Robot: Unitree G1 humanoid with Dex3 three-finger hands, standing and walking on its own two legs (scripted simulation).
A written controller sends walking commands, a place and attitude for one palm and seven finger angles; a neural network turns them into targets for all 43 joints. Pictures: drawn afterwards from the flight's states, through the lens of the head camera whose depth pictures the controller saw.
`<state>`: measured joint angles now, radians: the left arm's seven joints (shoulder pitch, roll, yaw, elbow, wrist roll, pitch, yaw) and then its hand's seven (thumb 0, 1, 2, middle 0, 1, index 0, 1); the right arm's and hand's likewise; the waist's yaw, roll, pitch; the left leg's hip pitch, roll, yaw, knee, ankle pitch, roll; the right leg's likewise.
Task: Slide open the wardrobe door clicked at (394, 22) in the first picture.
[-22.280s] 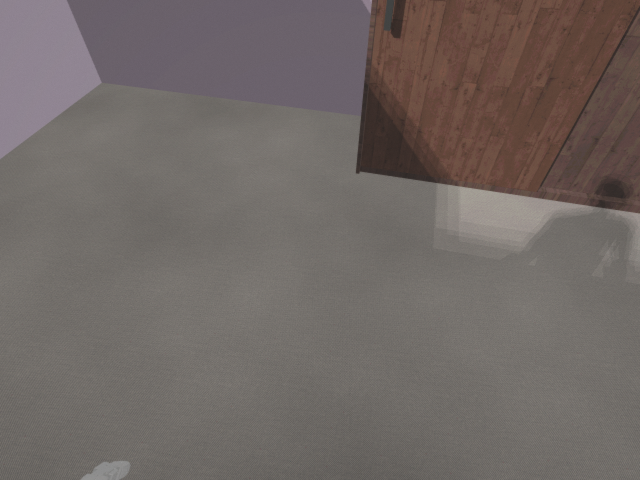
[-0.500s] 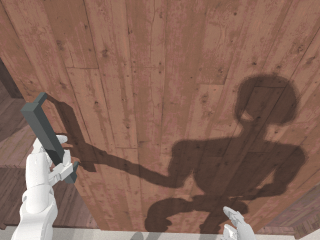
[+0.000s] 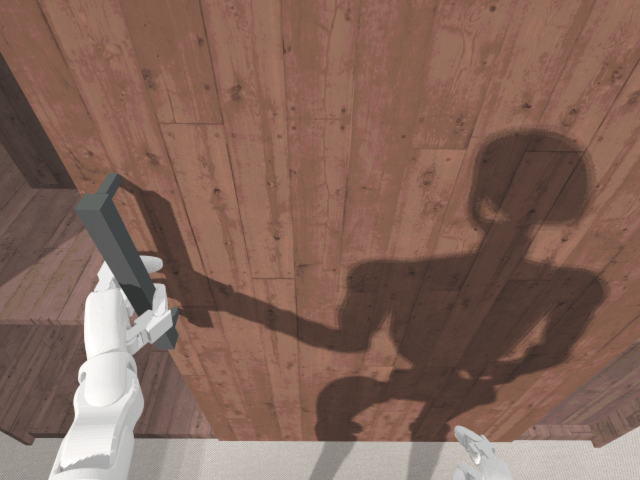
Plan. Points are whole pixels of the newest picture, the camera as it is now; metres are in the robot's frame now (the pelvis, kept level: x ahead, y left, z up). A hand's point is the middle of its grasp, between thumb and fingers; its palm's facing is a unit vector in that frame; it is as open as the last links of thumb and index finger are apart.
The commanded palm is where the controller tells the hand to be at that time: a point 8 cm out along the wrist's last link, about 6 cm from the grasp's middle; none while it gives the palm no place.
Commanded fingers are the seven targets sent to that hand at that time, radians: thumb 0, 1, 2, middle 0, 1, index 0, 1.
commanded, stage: loosen the grip on the handle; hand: left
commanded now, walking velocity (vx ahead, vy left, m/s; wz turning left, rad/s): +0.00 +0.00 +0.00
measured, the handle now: (143, 273) +0.33 +0.26 +0.08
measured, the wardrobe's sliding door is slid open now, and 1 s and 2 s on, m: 0.55 0.55 0.55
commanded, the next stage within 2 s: slip the hand off the handle in 0.68 s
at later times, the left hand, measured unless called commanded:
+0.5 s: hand (156, 313) +0.28 +0.24 +0.06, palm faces +0.45 -0.88 -0.17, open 12.8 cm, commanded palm +0.24 +0.27 +0.05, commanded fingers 0.00 -0.55 0.20 -0.30 -1.22 -0.30 -1.22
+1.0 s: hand (133, 327) +0.27 +0.26 +0.05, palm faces +0.46 -0.87 -0.17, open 14.7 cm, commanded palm +0.23 +0.30 +0.04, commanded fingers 0.00 -0.55 0.20 -0.25 -1.15 -0.25 -1.15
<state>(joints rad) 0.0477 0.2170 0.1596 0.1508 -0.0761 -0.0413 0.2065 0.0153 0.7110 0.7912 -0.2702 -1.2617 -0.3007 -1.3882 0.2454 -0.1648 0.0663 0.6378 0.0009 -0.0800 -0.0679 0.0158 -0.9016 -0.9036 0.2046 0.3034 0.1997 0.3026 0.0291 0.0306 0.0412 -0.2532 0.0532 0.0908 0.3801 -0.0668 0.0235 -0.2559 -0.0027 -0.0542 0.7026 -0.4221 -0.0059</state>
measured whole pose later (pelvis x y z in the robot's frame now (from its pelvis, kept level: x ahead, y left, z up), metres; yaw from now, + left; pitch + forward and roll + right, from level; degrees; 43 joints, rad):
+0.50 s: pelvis -0.02 -0.04 -0.02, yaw -2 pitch -2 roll +0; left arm -0.08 0.31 0.29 0.36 -0.11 -0.08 0.13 0.00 -0.32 0.32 -0.30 -1.27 -0.30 -1.33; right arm 0.25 -0.30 -0.02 0.67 0.04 -0.14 -0.08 0.02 -0.90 -0.90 0.20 0.30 0.20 0.30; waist 0.03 0.02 -0.04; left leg -0.43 0.04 -0.01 0.61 -0.18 0.01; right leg -0.31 0.05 -0.06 0.68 -0.34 -0.06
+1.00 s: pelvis +0.02 -0.01 -0.03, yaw -3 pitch +3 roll -1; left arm 0.21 0.26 0.32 0.06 -0.14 -0.10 0.11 -0.01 -0.55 0.20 -0.26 -1.15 -0.25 -1.15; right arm 0.20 -0.23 0.01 0.67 0.01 -0.18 -0.09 0.02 -0.90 -0.90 0.21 0.30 0.20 0.30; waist 0.06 0.02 -0.09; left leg -0.53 0.00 -0.01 0.75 -0.27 0.01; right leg -0.38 0.03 -0.02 0.76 -0.43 -0.02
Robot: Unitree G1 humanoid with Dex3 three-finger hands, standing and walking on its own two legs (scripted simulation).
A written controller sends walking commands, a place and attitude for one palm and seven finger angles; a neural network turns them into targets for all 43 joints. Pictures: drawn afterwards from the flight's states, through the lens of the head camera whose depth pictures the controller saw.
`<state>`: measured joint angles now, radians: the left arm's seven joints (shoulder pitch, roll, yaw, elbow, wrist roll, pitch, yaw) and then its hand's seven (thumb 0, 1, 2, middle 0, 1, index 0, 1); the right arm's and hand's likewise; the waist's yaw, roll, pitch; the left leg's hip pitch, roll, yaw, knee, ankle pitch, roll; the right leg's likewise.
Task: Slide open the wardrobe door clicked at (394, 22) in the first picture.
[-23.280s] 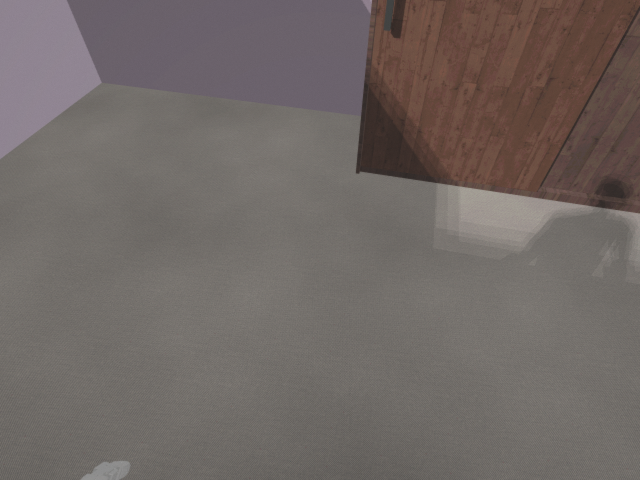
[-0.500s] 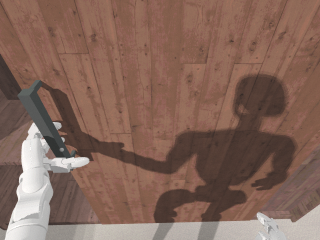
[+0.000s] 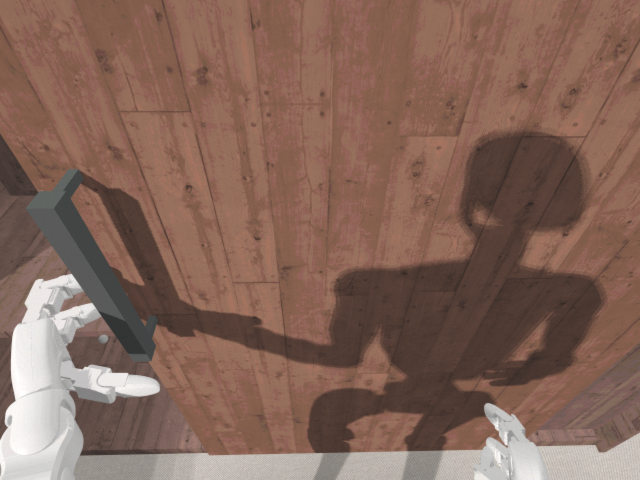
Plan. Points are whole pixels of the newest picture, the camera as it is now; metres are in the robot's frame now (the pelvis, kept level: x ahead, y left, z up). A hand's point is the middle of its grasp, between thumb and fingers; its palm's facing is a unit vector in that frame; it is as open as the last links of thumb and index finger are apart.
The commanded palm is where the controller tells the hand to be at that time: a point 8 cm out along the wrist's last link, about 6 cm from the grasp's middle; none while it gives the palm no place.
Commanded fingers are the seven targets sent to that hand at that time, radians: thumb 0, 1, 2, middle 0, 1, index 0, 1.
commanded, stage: slip the hand off the handle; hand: left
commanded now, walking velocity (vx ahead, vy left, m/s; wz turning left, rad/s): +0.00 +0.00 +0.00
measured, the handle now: (113, 279) +0.30 +0.29 +0.11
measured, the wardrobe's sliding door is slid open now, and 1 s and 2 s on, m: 0.55 0.55 0.55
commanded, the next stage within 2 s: draw the hand back to the body in 1.06 s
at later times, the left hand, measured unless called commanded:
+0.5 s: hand (46, 356) +0.21 +0.34 +0.08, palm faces +0.50 -0.85 -0.17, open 14.7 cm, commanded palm +0.16 +0.36 +0.07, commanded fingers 0.00 -0.55 0.20 -0.25 -1.15 -0.25 -1.15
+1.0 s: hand (18, 436) +0.13 +0.32 +0.06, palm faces +0.51 -0.84 -0.19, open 14.7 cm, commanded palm +0.08 +0.36 +0.07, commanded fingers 0.00 -0.55 0.20 -0.25 -1.15 -0.25 -1.15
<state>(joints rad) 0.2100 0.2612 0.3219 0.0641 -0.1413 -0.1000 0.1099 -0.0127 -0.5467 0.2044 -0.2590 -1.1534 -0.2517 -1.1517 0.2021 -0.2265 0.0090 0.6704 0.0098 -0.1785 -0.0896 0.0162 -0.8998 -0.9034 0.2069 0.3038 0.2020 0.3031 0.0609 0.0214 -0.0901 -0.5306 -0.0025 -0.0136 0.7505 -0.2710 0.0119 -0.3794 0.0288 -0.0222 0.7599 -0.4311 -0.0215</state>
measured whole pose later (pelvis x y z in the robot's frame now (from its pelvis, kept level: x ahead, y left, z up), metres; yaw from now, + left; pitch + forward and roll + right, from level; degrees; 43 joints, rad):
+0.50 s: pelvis -0.03 +0.02 +0.00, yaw +1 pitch +2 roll -3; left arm 0.13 0.36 0.40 0.16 -0.19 -0.08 0.03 -0.01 -0.55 0.20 -0.26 -1.15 -0.25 -1.15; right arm 0.23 -0.22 0.05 0.68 0.03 -0.19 -0.13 0.02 -0.90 -0.90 0.21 0.30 0.20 0.30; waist 0.04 0.02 -0.07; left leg -0.57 -0.01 -0.03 0.76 -0.22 0.03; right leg -0.41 0.02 -0.04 0.77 -0.38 0.00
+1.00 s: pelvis -0.04 +0.01 -0.01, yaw +2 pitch +2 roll -3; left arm 0.43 0.33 0.38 -0.09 -0.23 -0.10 0.02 -0.01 -0.55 0.20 -0.26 -1.15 -0.25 -1.15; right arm 0.21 -0.22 0.05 0.65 0.03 -0.26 -0.13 0.02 -0.90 -0.90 0.21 0.30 0.20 0.30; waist 0.07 0.03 -0.08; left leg -0.61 -0.02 -0.06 0.83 -0.25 0.03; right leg -0.44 0.03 -0.07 0.82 -0.41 -0.01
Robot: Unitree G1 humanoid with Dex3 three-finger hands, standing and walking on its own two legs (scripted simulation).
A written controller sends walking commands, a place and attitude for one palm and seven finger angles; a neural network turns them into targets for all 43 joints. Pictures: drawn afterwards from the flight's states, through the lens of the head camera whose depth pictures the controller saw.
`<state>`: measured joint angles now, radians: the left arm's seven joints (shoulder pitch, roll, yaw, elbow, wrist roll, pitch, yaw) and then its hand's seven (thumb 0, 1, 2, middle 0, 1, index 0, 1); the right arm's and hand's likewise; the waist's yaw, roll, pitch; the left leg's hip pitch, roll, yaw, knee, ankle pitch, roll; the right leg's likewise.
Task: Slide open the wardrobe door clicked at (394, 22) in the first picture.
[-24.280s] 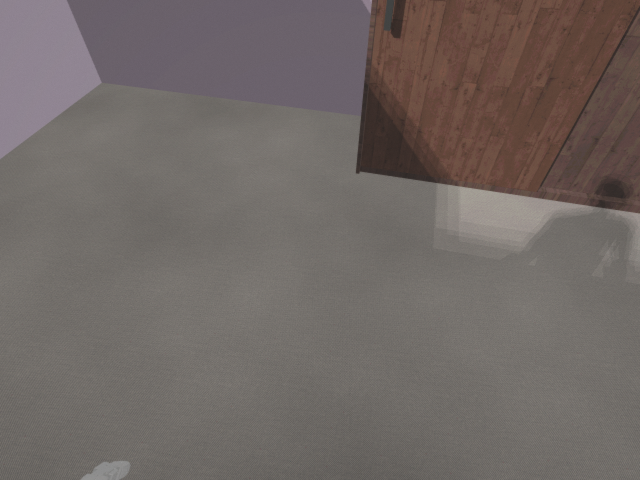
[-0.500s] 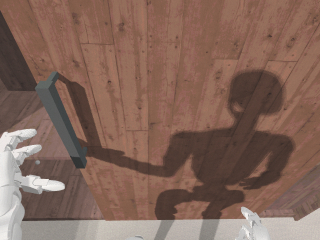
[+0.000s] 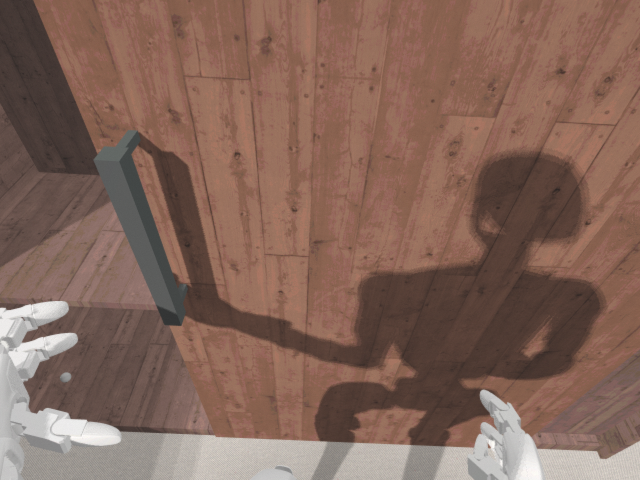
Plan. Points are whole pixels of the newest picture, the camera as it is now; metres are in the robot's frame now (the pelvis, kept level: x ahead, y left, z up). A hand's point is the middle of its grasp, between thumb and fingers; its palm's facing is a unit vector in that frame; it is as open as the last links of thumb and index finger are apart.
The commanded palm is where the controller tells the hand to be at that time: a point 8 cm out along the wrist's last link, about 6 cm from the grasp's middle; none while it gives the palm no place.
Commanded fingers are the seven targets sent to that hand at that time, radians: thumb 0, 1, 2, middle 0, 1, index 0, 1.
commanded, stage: slip the hand off the handle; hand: left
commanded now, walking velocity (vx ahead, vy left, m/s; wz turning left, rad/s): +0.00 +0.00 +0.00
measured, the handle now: (156, 240) +0.34 +0.26 +0.13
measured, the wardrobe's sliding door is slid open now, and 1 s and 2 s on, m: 0.55 0.55 0.55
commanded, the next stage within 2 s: draw the hand back to the body in 0.06 s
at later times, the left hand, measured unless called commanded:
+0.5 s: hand (84, 347) +0.20 +0.27 +0.12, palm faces +0.17 -0.98 -0.10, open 14.7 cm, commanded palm +0.15 +0.32 +0.12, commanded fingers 0.00 -0.55 0.20 -0.25 -1.15 -0.25 -1.15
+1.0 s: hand (81, 307) +0.22 +0.28 +0.16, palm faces +0.45 -0.80 -0.40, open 12.6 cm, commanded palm +0.18 +0.31 +0.18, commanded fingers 0.00 0.25 0.58 -0.22 -0.68 -0.22 -0.68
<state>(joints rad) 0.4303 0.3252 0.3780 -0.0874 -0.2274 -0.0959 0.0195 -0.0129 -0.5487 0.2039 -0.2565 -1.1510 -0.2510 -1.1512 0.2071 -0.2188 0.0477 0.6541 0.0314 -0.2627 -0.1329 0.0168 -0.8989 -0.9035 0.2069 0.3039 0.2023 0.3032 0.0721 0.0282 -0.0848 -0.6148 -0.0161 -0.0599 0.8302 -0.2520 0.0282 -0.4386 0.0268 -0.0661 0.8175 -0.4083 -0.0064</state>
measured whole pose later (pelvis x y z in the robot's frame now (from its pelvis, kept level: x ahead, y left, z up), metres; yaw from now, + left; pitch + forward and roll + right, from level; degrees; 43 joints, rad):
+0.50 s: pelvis +0.03 -0.01 +0.00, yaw -1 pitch +2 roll -3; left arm 0.48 0.39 0.46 -0.13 -0.44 -0.15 -0.36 -0.01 -0.55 0.20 -0.26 -1.15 -0.25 -1.15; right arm 0.25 -0.22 0.04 0.66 0.09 -0.36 -0.15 0.02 -0.90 -0.90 0.21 0.30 0.20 0.30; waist 0.06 0.05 -0.10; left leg -0.57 0.01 -0.06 0.85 -0.30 0.02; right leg -0.39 0.05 -0.05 0.79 -0.43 -0.02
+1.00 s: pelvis +0.05 +0.00 +0.03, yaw -1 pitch -3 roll -2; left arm 0.55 0.37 0.31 -0.39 -0.07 -0.06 0.13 -0.01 -0.09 0.42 -0.24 -0.88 -0.24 -0.88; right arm 0.22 -0.21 0.06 0.64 0.02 -0.21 -0.11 0.02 -0.90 -0.90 0.21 0.30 0.20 0.30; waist 0.10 0.05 -0.03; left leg -0.35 -0.02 -0.02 0.65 -0.25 0.04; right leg -0.17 0.02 -0.02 0.60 -0.38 0.00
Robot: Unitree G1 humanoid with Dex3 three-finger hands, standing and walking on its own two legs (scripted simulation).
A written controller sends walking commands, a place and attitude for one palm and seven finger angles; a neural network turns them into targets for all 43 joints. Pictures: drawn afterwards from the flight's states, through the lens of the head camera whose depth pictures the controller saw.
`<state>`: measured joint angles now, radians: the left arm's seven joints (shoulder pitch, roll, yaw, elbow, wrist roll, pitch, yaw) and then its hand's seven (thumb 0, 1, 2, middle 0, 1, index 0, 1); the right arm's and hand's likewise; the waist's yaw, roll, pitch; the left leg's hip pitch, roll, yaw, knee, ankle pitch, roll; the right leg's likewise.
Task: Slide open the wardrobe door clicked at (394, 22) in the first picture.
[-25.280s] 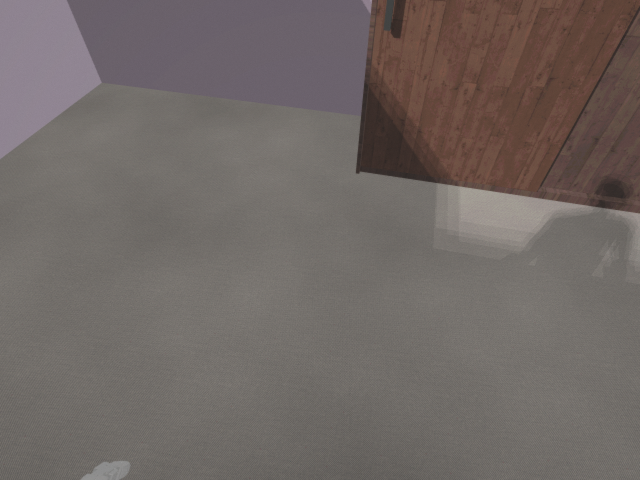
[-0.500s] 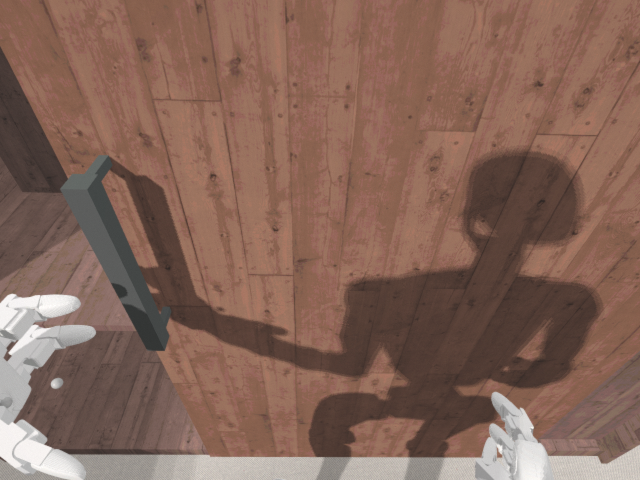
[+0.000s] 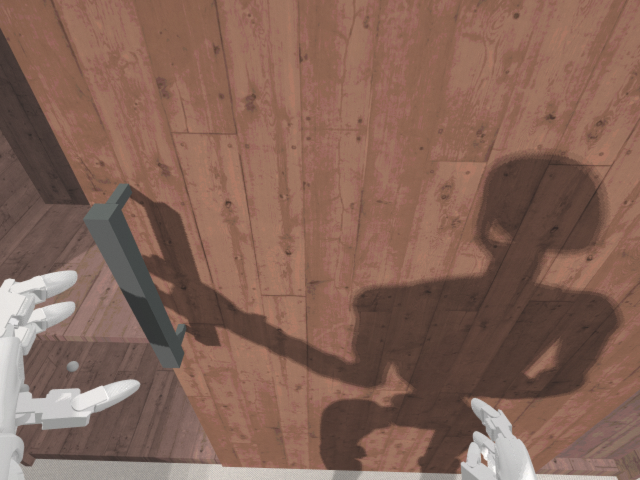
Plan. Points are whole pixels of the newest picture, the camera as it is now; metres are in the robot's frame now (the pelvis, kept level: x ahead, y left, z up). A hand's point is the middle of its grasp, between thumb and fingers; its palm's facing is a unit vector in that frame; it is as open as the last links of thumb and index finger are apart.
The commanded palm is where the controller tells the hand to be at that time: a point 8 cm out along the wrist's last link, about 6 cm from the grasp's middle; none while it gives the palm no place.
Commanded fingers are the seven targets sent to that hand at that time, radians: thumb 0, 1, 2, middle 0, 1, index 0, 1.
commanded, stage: draw the hand back to the body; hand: left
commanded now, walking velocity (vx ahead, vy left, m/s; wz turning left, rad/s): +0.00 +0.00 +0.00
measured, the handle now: (151, 287) +0.29 +0.27 +0.10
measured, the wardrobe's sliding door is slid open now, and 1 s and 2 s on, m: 0.55 0.55 0.55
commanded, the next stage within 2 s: step back with the hand held close in 0.76 s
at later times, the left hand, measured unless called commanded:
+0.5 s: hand (104, 297) +0.21 +0.25 +0.18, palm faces +0.45 -0.81 -0.38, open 7.9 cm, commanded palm +0.16 +0.28 +0.19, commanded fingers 0.00 0.90 0.90 -0.20 -0.30 -0.20 -0.30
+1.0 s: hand (93, 289) +0.22 +0.26 +0.19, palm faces +0.48 -0.78 -0.41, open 7.4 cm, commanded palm +0.16 +0.28 +0.19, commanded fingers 0.00 0.90 0.90 -0.20 -0.30 -0.20 -0.30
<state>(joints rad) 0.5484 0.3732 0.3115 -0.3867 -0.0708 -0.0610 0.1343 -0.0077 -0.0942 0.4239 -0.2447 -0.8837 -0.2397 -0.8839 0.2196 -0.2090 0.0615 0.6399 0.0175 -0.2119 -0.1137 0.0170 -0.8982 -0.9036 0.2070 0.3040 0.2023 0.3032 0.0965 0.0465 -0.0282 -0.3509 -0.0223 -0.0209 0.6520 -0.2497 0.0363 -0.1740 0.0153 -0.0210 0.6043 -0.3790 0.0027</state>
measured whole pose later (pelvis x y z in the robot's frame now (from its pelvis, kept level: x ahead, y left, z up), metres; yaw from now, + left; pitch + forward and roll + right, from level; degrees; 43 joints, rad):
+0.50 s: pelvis +0.02 -0.01 +0.01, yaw -1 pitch -4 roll +0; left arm 0.46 0.37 0.34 -0.43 -0.07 -0.09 0.12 0.01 0.77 0.84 -0.22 -0.38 -0.21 -0.38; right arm 0.19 -0.23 0.02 0.64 0.01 -0.13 -0.08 0.02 -0.90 -0.90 0.21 0.30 0.20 0.30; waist 0.08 0.04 0.00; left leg -0.22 -0.02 0.00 0.51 -0.22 0.03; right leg -0.05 0.02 0.00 0.46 -0.34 -0.01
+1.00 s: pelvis +0.01 -0.02 +0.01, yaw -1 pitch -3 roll -2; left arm 0.39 0.39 0.40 -0.39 -0.06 -0.12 0.10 0.02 0.89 0.90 -0.22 -0.30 -0.21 -0.30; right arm 0.16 -0.23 0.03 0.63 0.00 -0.06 -0.09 0.02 -0.90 -0.90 0.21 0.30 0.20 0.30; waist 0.08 0.05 0.03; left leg -0.25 0.01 -0.02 0.52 -0.20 0.02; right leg -0.06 0.05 -0.02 0.41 -0.29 -0.01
